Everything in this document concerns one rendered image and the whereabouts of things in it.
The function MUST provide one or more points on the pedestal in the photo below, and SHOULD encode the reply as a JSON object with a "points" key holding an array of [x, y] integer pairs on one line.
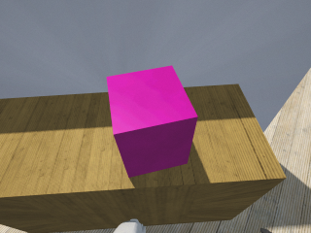
{"points": [[61, 169]]}

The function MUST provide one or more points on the carton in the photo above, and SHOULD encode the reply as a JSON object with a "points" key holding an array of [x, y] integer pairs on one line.
{"points": [[153, 120]]}

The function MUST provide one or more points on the left robot thigh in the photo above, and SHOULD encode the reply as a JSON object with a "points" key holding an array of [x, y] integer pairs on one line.
{"points": [[131, 226]]}

